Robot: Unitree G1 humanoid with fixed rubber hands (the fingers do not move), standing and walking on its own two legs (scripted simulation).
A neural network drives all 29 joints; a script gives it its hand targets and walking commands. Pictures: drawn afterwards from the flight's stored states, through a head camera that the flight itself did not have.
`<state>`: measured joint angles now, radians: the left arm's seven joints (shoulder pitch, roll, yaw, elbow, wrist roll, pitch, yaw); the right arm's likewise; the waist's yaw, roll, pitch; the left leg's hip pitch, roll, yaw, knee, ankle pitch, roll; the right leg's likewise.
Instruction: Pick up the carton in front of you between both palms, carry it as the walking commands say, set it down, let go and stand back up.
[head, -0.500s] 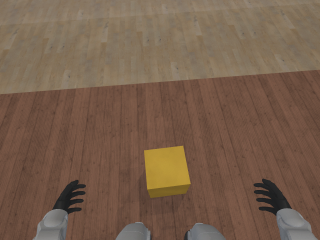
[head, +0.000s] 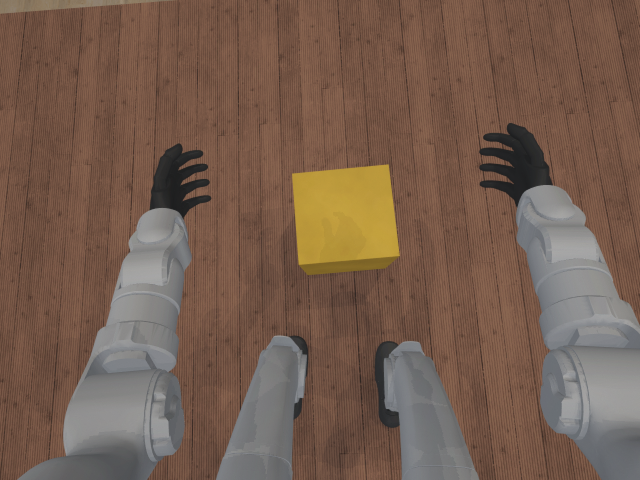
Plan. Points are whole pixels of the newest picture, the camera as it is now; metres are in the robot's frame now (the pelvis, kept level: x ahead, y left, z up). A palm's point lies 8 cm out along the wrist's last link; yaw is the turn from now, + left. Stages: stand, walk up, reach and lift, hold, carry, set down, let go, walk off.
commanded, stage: reach and lift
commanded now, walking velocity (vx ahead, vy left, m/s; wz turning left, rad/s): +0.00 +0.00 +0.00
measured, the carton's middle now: (343, 226) +0.49 +0.01 -0.55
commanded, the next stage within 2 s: none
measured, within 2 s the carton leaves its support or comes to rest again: leaves its support in 1.94 s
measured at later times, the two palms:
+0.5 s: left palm (226, 184) +0.48 +0.20 -0.21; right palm (466, 163) +0.52 -0.18 -0.21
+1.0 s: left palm (256, 221) +0.47 +0.20 -0.43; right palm (431, 207) +0.51 -0.17 -0.43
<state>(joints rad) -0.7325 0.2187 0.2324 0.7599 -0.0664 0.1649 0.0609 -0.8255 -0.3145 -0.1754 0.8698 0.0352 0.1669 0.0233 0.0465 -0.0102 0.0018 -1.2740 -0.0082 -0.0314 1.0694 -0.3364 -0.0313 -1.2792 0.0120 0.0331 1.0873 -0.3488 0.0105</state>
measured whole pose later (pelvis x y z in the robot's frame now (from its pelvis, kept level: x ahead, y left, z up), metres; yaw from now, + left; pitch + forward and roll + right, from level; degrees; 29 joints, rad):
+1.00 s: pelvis -0.05 +0.00 -0.27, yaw +1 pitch +43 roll +2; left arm -1.32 0.27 0.21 1.03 -0.18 0.08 0.14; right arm -1.43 -0.42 -0.07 1.14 0.17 0.09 -0.07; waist 0.05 0.00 0.21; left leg -2.27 -0.05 -0.04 2.02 -0.51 -0.07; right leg -2.28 0.05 0.06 2.05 -0.52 0.04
